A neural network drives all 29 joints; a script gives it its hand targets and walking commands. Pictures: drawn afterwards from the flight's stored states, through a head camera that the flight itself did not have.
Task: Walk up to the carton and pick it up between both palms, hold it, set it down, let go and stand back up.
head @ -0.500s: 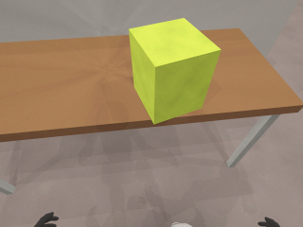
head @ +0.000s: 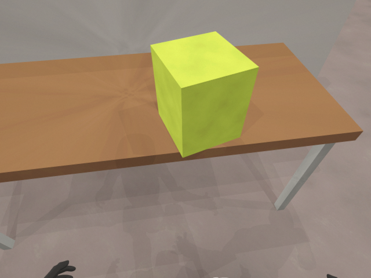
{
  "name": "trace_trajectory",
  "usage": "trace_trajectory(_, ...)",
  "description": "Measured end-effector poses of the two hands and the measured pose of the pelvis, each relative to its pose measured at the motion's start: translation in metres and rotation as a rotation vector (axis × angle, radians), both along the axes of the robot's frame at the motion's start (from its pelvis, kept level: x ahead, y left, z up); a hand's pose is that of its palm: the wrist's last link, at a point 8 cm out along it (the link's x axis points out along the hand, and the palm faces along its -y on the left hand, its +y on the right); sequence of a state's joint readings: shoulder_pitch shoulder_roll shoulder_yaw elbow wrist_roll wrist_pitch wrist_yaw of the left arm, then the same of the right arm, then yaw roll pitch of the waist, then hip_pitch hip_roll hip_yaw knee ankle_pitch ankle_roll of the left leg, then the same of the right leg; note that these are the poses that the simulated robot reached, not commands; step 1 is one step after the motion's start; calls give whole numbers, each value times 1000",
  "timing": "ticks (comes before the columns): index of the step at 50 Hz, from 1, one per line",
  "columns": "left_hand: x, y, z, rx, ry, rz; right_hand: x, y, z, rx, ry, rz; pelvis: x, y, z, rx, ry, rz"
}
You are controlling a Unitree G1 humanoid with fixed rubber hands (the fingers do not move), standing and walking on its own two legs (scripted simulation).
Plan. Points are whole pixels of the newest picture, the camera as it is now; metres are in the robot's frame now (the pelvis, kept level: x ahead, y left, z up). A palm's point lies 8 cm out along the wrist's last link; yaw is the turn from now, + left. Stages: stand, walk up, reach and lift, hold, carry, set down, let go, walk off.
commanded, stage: walk up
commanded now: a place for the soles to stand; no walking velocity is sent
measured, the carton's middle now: (199, 95) +0.60 -0.04 +0.06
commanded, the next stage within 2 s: none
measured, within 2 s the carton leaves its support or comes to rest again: neither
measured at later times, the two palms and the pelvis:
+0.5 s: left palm out of the picture +0.11 +0.23 -0.08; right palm out of the picture +0.14 -0.40 -0.09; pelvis +0.06 -0.09 +0.01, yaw -2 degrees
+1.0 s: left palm out of the picture +0.17 +0.20 -0.10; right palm out of the picture +0.15 -0.43 -0.09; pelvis +0.08 -0.10 -0.01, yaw -2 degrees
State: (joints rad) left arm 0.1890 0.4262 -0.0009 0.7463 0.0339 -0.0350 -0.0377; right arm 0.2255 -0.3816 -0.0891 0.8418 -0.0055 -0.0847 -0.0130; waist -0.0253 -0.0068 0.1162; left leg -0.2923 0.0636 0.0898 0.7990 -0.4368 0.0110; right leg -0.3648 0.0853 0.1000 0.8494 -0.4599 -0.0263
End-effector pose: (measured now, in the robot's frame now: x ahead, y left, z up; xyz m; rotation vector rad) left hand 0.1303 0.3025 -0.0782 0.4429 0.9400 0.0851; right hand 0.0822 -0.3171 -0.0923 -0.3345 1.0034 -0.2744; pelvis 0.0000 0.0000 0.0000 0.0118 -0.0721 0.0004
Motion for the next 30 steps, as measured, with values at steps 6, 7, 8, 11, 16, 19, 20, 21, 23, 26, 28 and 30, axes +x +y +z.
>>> trace_trajectory(6,27,-34,-1,-23,1,-43,-27,-32,-2,-15,57,-53,17,-28,0,-4,-11,-29)
trace_trajectory(7,32,-41,-1,-22,1,-49,-30,-40,-4,-13,69,-61,21,-35,-1,-1,-9,-33)
trace_trajectory(8,37,-49,-1,-20,2,-54,-32,-47,-6,-11,80,-69,24,-42,-2,2,-4,-38)
trace_trajectory(11,43,-69,-3,-17,10,-54,-26,-67,-9,-7,101,-80,34,-62,-3,8,2,-37)
trace_trajectory(16,24,-75,8,21,76,0,7,-81,-4,8,90,-57,45,-78,8,28,34,-37)
trace_trajectory(19,8,-75,10,37,110,42,23,-85,-4,13,94,-29,51,-84,10,23,46,-35)
trace_trajectory(20,3,-76,9,38,120,54,28,-86,-3,12,93,-21,53,-85,10,22,47,-36)
trace_trajectory(21,-2,-76,7,37,129,65,34,-86,-3,10,90,-13,55,-86,10,21,45,-35)
trace_trajectory(23,-10,-76,5,34,142,83,45,-87,-2,8,78,2,59,-87,9,17,41,-32)
trace_trajectory(26,-19,-74,2,27,160,106,64,-84,0,5,59,23,65,-86,9,11,35,-29)
trace_trajectory(28,-22,-71,0,21,168,118,77,-81,2,0,49,36,69,-83,8,6,36,-25)
trace_trajectory(30,-23,-68,-4,13,176,127,88,-76,4,-7,41,48,73,-79,7,-2,42,-20)
